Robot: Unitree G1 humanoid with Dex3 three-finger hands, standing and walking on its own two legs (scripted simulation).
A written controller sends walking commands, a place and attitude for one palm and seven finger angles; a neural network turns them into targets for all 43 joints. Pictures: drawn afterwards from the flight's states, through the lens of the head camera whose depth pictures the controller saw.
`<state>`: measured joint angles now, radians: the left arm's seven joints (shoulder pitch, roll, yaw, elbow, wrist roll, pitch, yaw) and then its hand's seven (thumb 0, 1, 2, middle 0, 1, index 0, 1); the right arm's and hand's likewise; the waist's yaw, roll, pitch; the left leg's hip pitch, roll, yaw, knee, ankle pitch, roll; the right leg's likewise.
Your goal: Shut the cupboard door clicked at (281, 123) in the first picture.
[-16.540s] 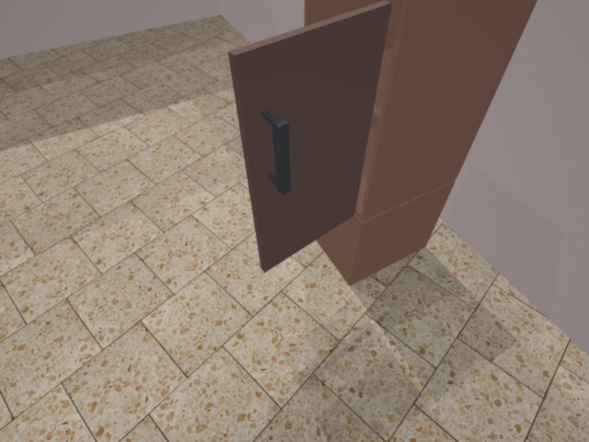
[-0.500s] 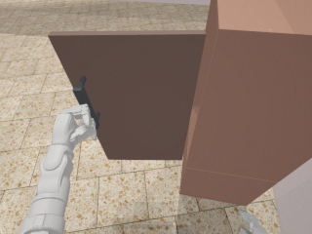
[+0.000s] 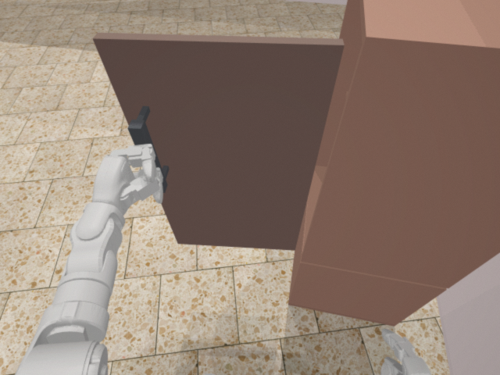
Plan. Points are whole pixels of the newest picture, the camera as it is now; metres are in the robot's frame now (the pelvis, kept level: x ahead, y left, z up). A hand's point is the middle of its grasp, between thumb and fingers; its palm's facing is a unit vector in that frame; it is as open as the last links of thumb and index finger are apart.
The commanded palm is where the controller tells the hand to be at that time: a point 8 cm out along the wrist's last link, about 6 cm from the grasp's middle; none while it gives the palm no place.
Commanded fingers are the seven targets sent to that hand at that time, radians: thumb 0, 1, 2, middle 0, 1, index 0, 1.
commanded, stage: push the door shut along its arc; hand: left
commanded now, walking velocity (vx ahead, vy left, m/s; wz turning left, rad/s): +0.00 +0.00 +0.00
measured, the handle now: (153, 152) +0.47 +0.19 +0.09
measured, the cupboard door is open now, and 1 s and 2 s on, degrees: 98 76 60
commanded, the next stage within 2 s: pull the fist back off the door in 1.60 s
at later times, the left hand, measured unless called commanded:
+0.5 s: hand (172, 154) +0.45 +0.15 +0.10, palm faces -0.21 -0.98 +0.00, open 3.1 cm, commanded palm +0.45 +0.19 +0.09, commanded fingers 0.00 0.90 0.90 -1.30 -1.50 -1.30 -1.50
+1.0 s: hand (207, 130) +0.52 +0.10 +0.09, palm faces -0.35 -0.94 +0.00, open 3.1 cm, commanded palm +0.52 +0.15 +0.09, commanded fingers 0.00 0.90 0.90 -1.30 -1.50 -1.30 -1.50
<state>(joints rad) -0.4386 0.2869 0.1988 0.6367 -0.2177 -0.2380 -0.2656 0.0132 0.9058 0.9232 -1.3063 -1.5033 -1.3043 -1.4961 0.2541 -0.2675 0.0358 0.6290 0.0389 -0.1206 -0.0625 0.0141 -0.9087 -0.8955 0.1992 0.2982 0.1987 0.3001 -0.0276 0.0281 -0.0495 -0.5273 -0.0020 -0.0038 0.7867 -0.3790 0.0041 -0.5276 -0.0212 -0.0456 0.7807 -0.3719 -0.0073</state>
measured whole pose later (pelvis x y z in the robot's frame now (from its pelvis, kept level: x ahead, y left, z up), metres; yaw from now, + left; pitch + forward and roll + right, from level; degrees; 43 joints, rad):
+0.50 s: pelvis -0.01 +0.01 -0.01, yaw +0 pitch +12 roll -1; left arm -0.82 0.40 0.22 1.05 -0.21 -0.30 -0.38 -0.01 0.94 0.96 -1.31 -1.50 -1.31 -1.50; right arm 0.34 -0.29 0.03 0.68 0.03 -0.10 -0.05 0.01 -0.91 -0.90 0.20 0.30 0.20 0.30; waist -0.10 0.02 -0.06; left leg -0.71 0.00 -0.01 0.89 -0.39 0.01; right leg -0.70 -0.02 -0.05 0.86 -0.37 0.00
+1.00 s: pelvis +0.00 +0.01 -0.02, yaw -1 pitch +18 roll -2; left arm -1.08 0.47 0.23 1.22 -0.14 -0.25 -0.43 0.02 0.90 0.90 -1.31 -1.50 -1.30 -1.50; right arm 0.36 -0.29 0.04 0.69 0.01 -0.09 -0.04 0.01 -0.91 -0.90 0.20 0.30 0.20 0.30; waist -0.19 0.03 -0.07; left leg -0.85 0.02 -0.01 0.95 -0.42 0.01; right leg -0.83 0.00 -0.05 0.90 -0.39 -0.01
